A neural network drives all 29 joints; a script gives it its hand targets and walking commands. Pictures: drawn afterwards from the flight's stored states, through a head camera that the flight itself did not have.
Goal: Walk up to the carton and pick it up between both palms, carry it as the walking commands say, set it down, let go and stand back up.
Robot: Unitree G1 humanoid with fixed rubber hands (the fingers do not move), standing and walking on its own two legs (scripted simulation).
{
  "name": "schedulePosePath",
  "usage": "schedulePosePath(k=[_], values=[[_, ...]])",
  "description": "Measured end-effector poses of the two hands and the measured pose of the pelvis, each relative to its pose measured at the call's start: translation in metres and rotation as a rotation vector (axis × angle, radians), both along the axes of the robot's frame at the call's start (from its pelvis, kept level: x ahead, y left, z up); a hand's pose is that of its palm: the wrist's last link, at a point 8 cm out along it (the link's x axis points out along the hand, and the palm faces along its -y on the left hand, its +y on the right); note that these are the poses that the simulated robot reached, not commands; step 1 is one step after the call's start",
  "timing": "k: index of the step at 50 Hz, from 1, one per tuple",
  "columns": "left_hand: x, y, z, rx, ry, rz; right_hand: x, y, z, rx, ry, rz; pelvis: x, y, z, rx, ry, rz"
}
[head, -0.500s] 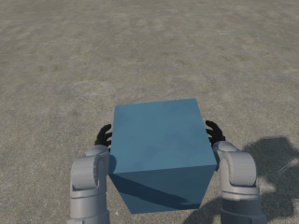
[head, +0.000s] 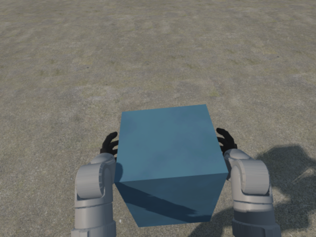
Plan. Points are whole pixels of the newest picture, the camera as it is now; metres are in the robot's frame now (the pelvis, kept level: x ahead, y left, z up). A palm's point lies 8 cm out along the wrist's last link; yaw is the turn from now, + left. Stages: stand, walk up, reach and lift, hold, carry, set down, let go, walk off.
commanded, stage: carry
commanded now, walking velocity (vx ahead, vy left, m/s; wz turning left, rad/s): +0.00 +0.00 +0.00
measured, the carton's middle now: (169, 171) +0.27 +0.00 +0.03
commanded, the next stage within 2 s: none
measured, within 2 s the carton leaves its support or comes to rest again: neither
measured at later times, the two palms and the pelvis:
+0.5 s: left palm (116, 158) +0.28 +0.13 +0.08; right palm (233, 154) +0.29 -0.15 +0.07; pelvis +0.01 -0.02 +0.00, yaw +0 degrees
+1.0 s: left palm (122, 156) +0.30 +0.12 +0.06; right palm (235, 152) +0.30 -0.17 +0.06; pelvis +0.02 -0.03 +0.00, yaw +0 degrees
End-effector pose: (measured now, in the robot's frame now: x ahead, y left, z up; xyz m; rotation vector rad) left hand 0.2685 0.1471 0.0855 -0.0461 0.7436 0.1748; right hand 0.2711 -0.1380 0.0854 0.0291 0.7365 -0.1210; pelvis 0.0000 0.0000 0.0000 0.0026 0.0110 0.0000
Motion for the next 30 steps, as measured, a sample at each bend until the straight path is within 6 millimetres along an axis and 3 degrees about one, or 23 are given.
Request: schedulePosePath(k=[30], values=[[0.018,-0.019,-0.012,0.004,-0.024,0.014,0.021,-0.020,-0.014,0.003,-0.024,0.017,0.011,-0.022,-0.003,0.013,0.013,0.005]])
